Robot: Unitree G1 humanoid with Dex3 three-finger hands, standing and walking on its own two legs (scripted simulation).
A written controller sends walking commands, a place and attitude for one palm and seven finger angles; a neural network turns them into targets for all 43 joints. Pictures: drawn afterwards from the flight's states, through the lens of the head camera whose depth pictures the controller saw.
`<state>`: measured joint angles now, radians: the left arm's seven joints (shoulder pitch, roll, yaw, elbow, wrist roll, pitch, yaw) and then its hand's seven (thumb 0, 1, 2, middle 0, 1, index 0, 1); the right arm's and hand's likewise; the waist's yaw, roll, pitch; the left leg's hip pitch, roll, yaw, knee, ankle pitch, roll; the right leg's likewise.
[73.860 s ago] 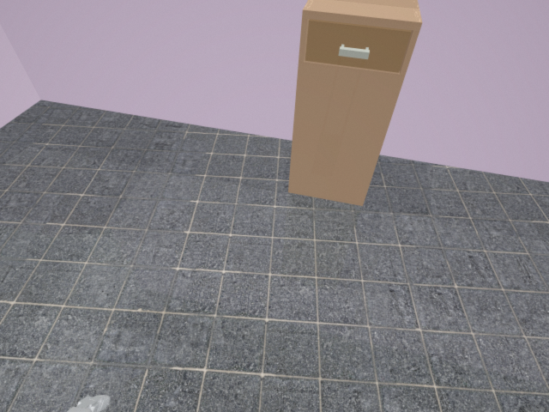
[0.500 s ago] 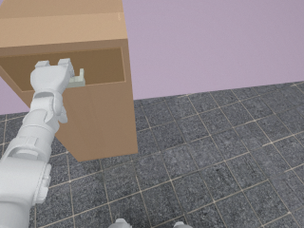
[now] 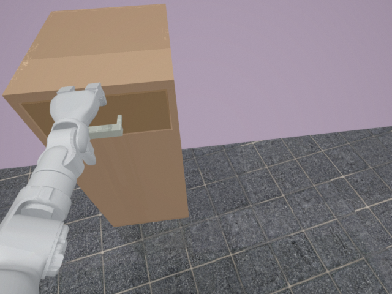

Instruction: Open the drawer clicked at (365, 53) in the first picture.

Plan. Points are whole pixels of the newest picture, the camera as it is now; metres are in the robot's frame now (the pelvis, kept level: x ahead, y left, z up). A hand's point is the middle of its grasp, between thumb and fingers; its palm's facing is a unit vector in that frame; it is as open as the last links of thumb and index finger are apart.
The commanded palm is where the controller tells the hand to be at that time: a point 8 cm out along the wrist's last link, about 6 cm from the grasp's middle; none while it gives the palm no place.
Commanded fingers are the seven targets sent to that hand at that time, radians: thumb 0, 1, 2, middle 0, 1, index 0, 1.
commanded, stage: lift the hand off the handle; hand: left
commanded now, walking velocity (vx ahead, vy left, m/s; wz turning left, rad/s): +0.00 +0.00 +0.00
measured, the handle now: (102, 125) +0.52 +0.25 +0.02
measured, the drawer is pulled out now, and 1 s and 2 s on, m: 0.00 0.00 0.00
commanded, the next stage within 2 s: draw the hand back to the body in 0.60 s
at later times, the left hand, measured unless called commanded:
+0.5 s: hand (77, 106) +0.44 +0.23 +0.16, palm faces -0.02 +0.00 -1.00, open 13.9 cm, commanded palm +0.43 +0.24 +0.22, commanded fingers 0.00 -0.50 0.30 -0.30 -1.20 -0.30 -1.20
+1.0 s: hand (70, 125) +0.40 +0.24 +0.15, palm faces +0.06 -0.04 -1.00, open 13.9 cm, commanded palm +0.36 +0.24 +0.22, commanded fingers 0.00 -0.50 0.30 -0.30 -1.20 -0.30 -1.20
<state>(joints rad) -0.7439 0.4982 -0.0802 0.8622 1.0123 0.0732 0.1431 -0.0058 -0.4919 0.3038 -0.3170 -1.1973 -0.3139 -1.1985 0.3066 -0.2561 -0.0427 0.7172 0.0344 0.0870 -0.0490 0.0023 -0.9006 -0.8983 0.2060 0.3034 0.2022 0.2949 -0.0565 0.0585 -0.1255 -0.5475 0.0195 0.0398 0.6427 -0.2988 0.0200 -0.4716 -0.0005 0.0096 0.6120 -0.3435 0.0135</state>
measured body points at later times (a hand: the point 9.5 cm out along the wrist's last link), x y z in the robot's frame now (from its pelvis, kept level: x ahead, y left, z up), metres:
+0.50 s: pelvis +0.01 -0.02 +0.01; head +0.04 -0.05 +0.46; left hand +0.44 +0.23 +0.21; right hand +0.14 -0.28 -0.12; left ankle +0.00 +0.11 -0.72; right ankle -0.03 -0.13 -0.72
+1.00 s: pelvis +0.01 -0.02 +0.01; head +0.02 -0.05 +0.46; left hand +0.39 +0.23 +0.21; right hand +0.13 -0.27 -0.12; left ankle +0.00 +0.11 -0.72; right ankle -0.03 -0.13 -0.72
